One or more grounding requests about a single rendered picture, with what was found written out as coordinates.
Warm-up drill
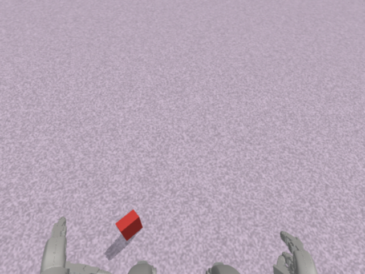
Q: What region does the left robot hand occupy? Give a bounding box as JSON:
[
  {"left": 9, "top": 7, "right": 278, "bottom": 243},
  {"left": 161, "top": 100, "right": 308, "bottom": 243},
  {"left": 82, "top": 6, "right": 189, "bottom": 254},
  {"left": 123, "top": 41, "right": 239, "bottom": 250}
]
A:
[{"left": 40, "top": 217, "right": 112, "bottom": 274}]

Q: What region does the carton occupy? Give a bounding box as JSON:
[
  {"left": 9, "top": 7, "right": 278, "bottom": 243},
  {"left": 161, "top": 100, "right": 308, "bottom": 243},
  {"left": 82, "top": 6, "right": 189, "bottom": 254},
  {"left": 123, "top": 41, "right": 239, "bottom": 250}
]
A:
[{"left": 115, "top": 210, "right": 143, "bottom": 241}]

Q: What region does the right robot hand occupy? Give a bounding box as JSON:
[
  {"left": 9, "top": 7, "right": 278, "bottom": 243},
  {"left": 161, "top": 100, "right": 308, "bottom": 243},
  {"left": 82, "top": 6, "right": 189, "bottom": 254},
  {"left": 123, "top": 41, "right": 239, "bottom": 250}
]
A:
[{"left": 273, "top": 231, "right": 318, "bottom": 274}]

